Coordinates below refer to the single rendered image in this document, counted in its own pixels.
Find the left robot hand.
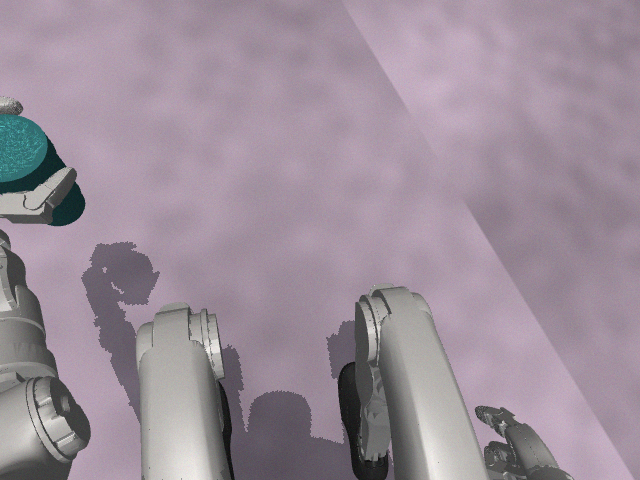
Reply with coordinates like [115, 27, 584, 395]
[0, 97, 77, 224]

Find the left robot foot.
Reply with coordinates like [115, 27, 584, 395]
[218, 381, 235, 480]

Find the left robot arm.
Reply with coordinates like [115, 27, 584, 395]
[0, 229, 91, 480]

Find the cup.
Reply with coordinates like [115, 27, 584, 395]
[0, 114, 85, 226]

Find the right robot hand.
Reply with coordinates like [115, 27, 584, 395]
[475, 406, 560, 480]

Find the right robot foot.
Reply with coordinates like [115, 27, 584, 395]
[338, 362, 388, 480]

